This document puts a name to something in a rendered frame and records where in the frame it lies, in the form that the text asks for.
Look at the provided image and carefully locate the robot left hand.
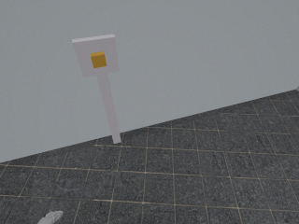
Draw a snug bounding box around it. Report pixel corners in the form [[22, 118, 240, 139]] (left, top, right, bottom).
[[37, 210, 64, 224]]

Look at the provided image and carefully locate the button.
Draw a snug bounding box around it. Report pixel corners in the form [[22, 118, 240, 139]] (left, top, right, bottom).
[[90, 51, 107, 68]]

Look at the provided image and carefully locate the panel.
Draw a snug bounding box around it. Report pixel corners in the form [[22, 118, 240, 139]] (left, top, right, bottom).
[[72, 34, 121, 144]]

